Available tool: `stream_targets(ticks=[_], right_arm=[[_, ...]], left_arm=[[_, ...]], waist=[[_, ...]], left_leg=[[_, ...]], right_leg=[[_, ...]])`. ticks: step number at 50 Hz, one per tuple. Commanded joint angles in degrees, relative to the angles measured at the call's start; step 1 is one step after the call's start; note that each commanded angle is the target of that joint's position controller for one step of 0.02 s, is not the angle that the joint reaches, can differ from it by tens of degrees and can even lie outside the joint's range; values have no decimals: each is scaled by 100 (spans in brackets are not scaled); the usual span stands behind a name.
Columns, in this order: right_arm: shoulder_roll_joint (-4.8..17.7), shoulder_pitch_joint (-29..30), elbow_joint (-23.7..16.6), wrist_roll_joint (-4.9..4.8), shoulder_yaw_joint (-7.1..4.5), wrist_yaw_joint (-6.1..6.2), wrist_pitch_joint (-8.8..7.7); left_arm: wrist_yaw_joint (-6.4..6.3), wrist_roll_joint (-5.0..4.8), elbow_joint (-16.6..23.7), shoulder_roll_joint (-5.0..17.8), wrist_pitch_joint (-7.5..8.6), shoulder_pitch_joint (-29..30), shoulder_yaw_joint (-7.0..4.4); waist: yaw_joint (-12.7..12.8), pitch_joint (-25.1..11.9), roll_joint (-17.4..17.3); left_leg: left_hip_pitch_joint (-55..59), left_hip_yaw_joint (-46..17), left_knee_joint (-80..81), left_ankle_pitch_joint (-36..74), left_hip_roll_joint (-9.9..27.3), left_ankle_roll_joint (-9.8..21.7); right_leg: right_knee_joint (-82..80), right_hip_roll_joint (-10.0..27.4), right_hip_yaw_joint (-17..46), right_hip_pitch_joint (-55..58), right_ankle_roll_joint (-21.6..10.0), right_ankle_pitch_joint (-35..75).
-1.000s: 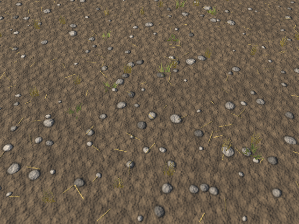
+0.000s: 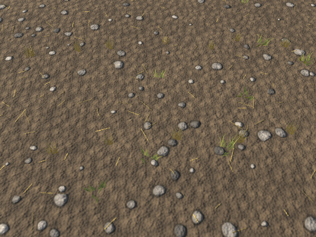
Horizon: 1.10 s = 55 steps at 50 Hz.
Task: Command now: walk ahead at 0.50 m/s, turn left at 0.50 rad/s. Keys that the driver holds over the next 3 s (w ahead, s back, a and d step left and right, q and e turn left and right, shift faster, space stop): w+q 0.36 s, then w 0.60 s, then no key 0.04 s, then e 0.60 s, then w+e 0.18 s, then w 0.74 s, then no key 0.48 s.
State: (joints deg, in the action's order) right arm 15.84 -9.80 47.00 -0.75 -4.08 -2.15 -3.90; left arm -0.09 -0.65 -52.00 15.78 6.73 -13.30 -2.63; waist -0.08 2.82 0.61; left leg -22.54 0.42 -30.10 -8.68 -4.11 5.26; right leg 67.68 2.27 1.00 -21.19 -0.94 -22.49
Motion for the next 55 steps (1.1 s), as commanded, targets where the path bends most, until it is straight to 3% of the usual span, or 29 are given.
stream_targets(ticks=[1,4,9,13,16,18,19,20,21,22,23,24,25,27,30,33,39,41,42,43,44,45,46,47,48,49,50,52,55], right_arm=[[614,-164,-401,72,-131,55,-67],[824,-329,-415,12,-191,165,-83],[919,-817,-333,-46,-231,303,-20],[882,-1155,-223,-86,-231,329,47],[899,-1138,-264,-56,-252,376,114],[715,-974,-384,-32,-189,359,135],[421,-929,-498,54,-68,328,110],[53,-1785,-593,-91,41,313,42],[498,-1895,-459,-148,1,323,10],[847,-1363,-469,-142,-87,317,16],[823,-947,-558,-85,-86,329,24],[752,-637,-662,-6,-92,318,1],[668,-604,-701,2,-101,288,0],[439,-684,-709,-30,-56,245,21],[248,-244,-901,47,44,214,15],[170,276,-1016,28,116,155,-36],[350,1077,-1301,-52,93,45,-80],[499,804,-1259,-35,23,30,-95],[663,269,-1091,2,-76,53,-89],[951,-599,-851,27,-221,105,-76],[1441,-1481,-735,129,-334,178,-30],[1594,-1595,-676,91,-335,133,-9],[1103,-1393,-696,21,-198,106,-25],[915,-1033,-741,0,-128,96,-45],[798,-682,-780,49,-90,76,-55],[604,-385,-814,107,-30,42,-74],[627,-227,-813,152,-33,44,-100],[577,-136,-712,152,-42,54,-189],[659,-91,-542,193,-68,167,-194]], left_arm=[[-50,92,538,760,105,133,-215],[-87,157,680,563,-39,311,-205],[-31,114,1060,330,-13,1371,-121],[63,32,1303,476,59,1825,-133],[120,12,1328,684,147,1656,-195],[79,67,1114,911,204,737,-315],[40,161,1011,1202,212,-164,-391],[44,205,786,1636,119,-811,-525],[93,44,773,1142,90,-811,-416],[97,19,841,752,67,-553,-313],[103,78,889,655,27,-255,-263],[115,108,857,570,1,-61,-229],[111,156,838,497,6,18,-188],[126,111,755,479,22,1,-181],[101,27,636,779,28,-112,-261],[70,-16,556,923,-40,-223,-291],[67,-111,254,1065,-185,-762,-297],[42,-124,215,1159,-249,-693,-315],[26,-131,216,1124,-270,-658,-293],[11,-72,251,953,-270,-667,-219],[1,87,456,529,-220,-775,-64],[17,28,484,244,-100,-1201,35],[55,-103,490,830,-40,-833,-114],[78,-153,602,943,-6,-442,-147],[51,-93,599,860,-11,-255,-145],[24,8,584,806,-70,-157,-171],[29,12,563,700,-136,-369,-163],[11,8,440,521,-279,-627,-139],[-5,31,549,344,-367,-277,-90]], waist=[[56,-581,-321],[102,-421,-333],[-283,-246,-480],[-432,-206,-549],[-267,-262,-699],[211,-746,-727],[603,-1546,-297],[312,-2311,1544],[367,-2081,1481],[500,-1277,810],[434,-815,332],[344,-421,216],[193,-345,350],[64,-356,511],[105,-270,411],[254,-216,367],[424,-38,459],[144,-166,488],[-153,-480,414],[-535,-1033,259],[-734,-1853,-710],[-498,-2310,-1860],[-587,-1698,-1181],[-490,-1044,-940],[-326,-741,-546],[-155,-403,-416],[74,-466,-696],[251,-536,-571],[236,-443,-464]], left_leg=[[1486,-2254,1709,672,1491,1131],[981,-1773,1889,1169,1276,1136],[777,-1443,1809,711,907,749],[1242,-1910,1440,433,1093,651],[1704,-2382,896,661,1277,570],[1528,-2287,33,1208,929,350],[905,-1815,-1398,742,605,154],[-1165,-1052,-3265,-1701,-240,-280],[-1979,-1182,-4122,-2466,101,-327],[-2201,-1202,-4372,-1975,307,-347],[-2075,-969,-4308,-1575,500,-373],[-2002,-906,-3995,-1322,628,-380],[-1755,-874,-3739,-1163,783,-360],[-1489,-678,-3255,-1121,883,-376],[-1540,-437,-2306,-644,1027,-479],[-1214,-245,-1214,332,970,-499],[-847,-92,-170,565,729,-345],[-259,31,133,379,591,-176],[582,160,304,391,448,-49],[1866,-20,247,446,613,142],[3606,-1796,253,301,1957,659],[4394,-4040,1063,-638,2727,1326],[3977,-3778,1236,-1232,2521,1143],[3268,-2954,1330,-960,2298,941],[2590,-2430,1474,-490,2043,840],[2001,-1939,1635,590,1797,720],[1645,-1659,1691,1578,1798,788],[1306,-942,1701,3175,1712,835],[1097,-147,1767,3634,1577,705]], right_leg=[[-294,483,385,-1474,19,444],[-1171,390,222,-1393,284,977],[-3272,-6,168,-1041,401,2706],[-3942,-166,308,-861,323,2779],[-4181,-198,379,-576,158,2077],[-4450,-122,289,819,-143,2018],[-4228,714,998,2274,-515,1852],[-4548,1946,3482,4304,-1470,818],[-4945,2151,4367,4275,-1505,-253],[-5048,1879,3586,3574,-1262,-295],[-5124,1630,2857,2849,-1117,294],[-5266,1424,2386,2224,-1110,958],[-5380,1260,2020,1863,-1071,1378],[-5594,1098,1587,1573,-1122,1830],[-5883,1142,1188,1428,-1267,2310],[-5978,942,646,1315,-1117,2443],[-5693,1189,527,1826,-900,2469],[-5265,1231,447,1956,-762,3130],[-4614,1043,225,1859,-634,3909],[-3493,750,-38,1361,-443,3938],[-1459,254,-390,-169,-124,2118],[-112,-426,60,-1688,13,-1117],[439,-62,429,-2318,-29,-998],[360,187,305,-2464,-103,-433],[113,382,220,-2238,-89,41],[-172,487,203,-1955,-56,346],[-290,546,230,-1548,32,470],[-500,468,189,-1150,205,590],[-1448,371,224,-1090,301,1407]])
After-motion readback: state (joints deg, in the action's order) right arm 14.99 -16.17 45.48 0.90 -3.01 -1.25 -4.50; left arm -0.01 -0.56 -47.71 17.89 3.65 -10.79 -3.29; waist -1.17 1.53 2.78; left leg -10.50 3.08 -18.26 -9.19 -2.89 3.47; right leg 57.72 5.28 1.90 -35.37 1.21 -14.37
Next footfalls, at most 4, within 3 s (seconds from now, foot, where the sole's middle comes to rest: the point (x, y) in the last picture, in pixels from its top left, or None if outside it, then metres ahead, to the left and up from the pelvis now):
0.38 right None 0.41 -0.11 -0.77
0.86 left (110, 206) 0.58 0.21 -0.77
1.34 right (147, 157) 0.82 0.06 -0.77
1.76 left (99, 164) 0.78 0.29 -0.77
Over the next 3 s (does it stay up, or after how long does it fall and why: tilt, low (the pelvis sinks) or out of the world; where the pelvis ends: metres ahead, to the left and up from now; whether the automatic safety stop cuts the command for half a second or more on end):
stays up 1.19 0.07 0.00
